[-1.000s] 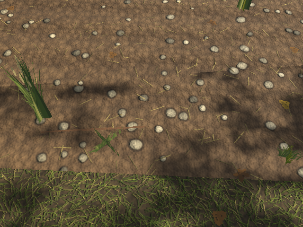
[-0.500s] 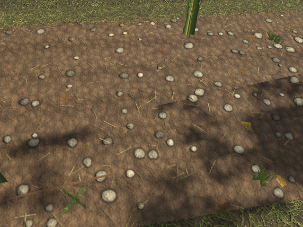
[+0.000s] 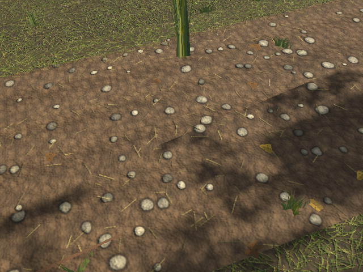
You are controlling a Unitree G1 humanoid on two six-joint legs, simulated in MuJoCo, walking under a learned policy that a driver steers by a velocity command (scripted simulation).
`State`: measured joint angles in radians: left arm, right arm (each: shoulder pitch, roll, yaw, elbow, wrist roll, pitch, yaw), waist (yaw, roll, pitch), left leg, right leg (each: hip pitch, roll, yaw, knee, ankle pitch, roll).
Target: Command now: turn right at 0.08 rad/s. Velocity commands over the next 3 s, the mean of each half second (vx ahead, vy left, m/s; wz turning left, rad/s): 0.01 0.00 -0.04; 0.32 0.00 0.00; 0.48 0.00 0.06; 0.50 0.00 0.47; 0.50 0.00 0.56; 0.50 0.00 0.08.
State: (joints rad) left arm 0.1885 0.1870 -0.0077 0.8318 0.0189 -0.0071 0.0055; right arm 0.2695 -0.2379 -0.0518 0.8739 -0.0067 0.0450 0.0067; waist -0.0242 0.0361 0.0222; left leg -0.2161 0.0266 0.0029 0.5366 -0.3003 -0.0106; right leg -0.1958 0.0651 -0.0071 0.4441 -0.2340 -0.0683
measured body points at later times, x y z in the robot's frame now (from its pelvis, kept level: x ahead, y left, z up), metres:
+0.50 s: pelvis -0.01 +0.01 +0.00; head -0.01 +0.01 +0.45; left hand +0.00 +0.26 -0.15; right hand +0.00 -0.22 -0.15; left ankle -0.02 +0.13 -0.74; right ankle +0.00 -0.08 -0.74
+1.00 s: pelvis +0.11 +0.05 +0.00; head +0.13 +0.07 +0.45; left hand +0.23 +0.29 -0.14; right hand -0.01 -0.17 -0.13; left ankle +0.00 +0.13 -0.74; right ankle +0.21 -0.08 -0.68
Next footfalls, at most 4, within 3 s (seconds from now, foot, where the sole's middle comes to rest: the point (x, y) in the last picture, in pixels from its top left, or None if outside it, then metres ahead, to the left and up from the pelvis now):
0.02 left None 0.02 0.13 -0.78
1.18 right None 0.38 -0.04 -0.78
1.76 left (164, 236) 0.66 0.12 -0.78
2.28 right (173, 161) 1.03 0.08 -0.78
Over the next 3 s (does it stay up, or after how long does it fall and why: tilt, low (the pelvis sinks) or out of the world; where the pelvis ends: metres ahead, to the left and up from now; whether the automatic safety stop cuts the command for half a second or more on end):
stays up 1.10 0.33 0.01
